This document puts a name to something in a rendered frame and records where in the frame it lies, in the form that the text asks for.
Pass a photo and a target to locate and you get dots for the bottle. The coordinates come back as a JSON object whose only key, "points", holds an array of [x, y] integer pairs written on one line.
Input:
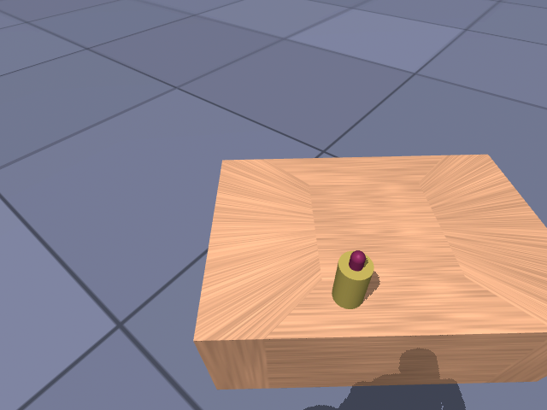
{"points": [[352, 278]]}

